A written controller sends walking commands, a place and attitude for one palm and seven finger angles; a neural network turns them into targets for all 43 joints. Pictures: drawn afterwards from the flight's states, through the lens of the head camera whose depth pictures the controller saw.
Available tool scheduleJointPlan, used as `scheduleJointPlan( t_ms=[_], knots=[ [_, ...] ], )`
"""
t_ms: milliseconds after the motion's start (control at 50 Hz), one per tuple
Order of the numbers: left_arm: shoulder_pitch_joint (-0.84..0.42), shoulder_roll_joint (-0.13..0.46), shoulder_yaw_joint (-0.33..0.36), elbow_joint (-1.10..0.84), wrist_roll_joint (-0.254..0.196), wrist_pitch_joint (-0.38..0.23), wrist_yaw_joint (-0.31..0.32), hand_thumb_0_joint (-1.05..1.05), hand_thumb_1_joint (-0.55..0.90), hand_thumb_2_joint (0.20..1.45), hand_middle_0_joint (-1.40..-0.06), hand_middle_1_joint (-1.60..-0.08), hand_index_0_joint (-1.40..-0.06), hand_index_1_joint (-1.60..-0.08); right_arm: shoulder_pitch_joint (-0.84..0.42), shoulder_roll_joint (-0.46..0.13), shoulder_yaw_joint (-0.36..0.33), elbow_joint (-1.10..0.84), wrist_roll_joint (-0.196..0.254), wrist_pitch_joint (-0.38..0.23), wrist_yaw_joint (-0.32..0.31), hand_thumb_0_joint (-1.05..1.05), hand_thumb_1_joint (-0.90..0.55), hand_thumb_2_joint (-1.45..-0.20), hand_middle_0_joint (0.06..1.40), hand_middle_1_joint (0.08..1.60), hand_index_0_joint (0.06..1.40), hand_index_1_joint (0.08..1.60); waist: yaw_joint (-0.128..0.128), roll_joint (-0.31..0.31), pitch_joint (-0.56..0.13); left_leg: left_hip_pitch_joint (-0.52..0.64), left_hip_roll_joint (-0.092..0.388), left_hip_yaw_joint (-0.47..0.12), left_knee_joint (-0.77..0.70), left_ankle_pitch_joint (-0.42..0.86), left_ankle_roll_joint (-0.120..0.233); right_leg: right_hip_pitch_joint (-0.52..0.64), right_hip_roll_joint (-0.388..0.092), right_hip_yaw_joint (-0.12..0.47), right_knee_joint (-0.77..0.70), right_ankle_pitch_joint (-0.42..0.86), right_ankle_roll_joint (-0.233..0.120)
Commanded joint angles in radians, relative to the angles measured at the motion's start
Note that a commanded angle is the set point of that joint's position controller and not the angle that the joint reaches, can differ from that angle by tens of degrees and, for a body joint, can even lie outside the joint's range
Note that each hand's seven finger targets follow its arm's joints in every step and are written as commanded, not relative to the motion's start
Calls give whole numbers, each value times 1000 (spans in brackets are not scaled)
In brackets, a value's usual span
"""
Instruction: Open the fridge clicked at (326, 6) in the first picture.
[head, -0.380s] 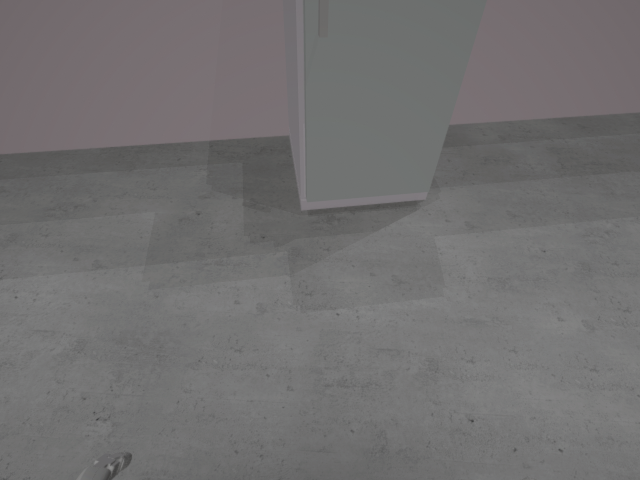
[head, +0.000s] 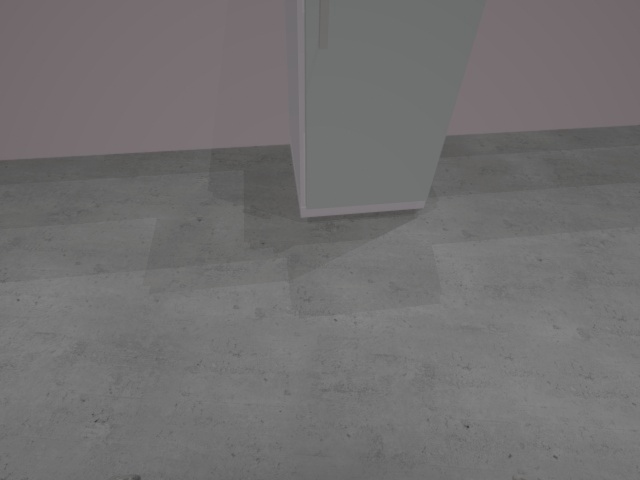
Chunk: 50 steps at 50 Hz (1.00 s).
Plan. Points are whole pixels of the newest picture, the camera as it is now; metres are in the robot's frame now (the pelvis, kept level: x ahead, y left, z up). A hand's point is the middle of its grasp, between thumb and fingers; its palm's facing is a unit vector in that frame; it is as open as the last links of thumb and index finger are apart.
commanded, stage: stand and wait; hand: left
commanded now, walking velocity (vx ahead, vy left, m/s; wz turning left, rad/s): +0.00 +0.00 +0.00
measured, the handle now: out of the picture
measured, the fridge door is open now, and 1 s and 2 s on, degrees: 0 0 0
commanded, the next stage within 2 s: look at it before walking up in 0.66 s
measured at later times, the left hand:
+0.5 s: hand out of the picture +0.05 +0.24 -0.15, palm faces -0.03 -0.94 -0.33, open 7.4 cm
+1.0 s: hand out of the picture +0.05 +0.24 -0.15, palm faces -0.04 -0.94 -0.33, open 7.4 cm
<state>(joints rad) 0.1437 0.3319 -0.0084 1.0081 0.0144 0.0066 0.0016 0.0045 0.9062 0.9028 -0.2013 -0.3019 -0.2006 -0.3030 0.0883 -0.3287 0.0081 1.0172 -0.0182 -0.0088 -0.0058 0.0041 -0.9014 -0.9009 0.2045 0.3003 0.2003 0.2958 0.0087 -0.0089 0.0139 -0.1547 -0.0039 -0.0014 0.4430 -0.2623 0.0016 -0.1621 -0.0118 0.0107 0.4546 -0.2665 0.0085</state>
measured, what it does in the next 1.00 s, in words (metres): stands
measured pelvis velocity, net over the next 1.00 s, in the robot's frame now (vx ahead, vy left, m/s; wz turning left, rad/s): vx -0.02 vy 0.00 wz -0.01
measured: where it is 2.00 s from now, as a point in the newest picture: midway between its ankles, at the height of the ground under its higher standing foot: outside the picture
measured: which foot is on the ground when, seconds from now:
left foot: down 0.00-1.00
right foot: down 0.00-1.00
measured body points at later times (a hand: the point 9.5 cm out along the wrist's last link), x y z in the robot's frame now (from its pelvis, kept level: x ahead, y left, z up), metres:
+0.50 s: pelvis -0.03 -0.01 +0.00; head -0.03 -0.01 +0.45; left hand +0.05 +0.29 -0.13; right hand +0.04 -0.30 -0.13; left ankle -0.01 +0.12 -0.74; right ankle -0.01 -0.13 -0.74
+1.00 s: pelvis -0.02 +0.00 +0.00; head -0.02 +0.00 +0.45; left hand +0.06 +0.29 -0.13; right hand +0.05 -0.30 -0.13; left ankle -0.01 +0.12 -0.74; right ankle -0.01 -0.13 -0.74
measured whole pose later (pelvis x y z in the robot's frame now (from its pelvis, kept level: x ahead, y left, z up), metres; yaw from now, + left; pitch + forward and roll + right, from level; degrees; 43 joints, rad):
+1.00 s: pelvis -0.02 +0.00 +0.00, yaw -1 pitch -2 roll +0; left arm 0.15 0.33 -0.01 1.09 0.01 0.00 0.00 0.00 0.91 0.90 -0.20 -0.30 -0.20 -0.30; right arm 0.12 -0.33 0.01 1.12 -0.01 -0.01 0.00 0.00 -0.90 -0.90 0.20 0.30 0.20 0.30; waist 0.00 -0.01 0.02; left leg -0.15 0.01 0.01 0.38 -0.20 -0.01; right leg -0.16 0.00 0.02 0.38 -0.20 0.00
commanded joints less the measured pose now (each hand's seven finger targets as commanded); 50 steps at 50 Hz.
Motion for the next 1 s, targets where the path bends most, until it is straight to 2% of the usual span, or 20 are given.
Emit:
scheduleJointPlan(
  t_ms=[0, 160, 560, 760, 980],
  knots=[
    [-49, 214, 49, -61, -4, -29, 12, 0, 900, 900, -200, -300, -200, -300, -52, -207, -52, -58, 7, -25, -11, 0, -900, -900, 200, 300, 200, 300, -6, 9, -87, 30, 110, -81, -64, 263, 34, 33, -107, 78, -67, 261, -42],
    [-44, 216, 44, -23, -6, -30, 10, 0, 900, 900, -200, -300, -200, -300, -35, -211, -47, -15, 8, -22, -9, 0, -900, -900, 200, 300, 200, 300, -7, 1, -44, 11, 110, -86, -100, 163, 28, 10, -109, 96, -114, 164, -43],
    [-34, 212, 40, 11, -2, -29, 7, 0, 900, 900, -200, -300, -200, -300, 2, -208, -47, 34, 7, -21, -2, 0, -900, -900, 200, 300, 200, 300, -8, -3, 4, -22, 107, -97, -135, 43, 23, -52, -102, 127, -166, -20, -40],
    [-29, 209, 40, 16, -3, -35, 9, 0, 900, 900, -200, -300, -200, -300, 5, -212, -46, 37, 10, -29, -5, 0, -900, -900, 200, 300, 200, 300, -9, 6, -61, 16, 123, -94, -123, 163, 24, 0, -104, 107, -131, 147, -40],
    [-28, 209, 39, 20, -3, -34, 10, 0, 900, 900, -200, -300, -200, -300, -13, -212, -44, 37, 10, -27, -6, 0, -900, -900, 200, 300, 200, 300, -7, 10, -39, 27, 124, -89, -131, 171, 23, -2, -105, 105, -140, 168, -38]
  ],
)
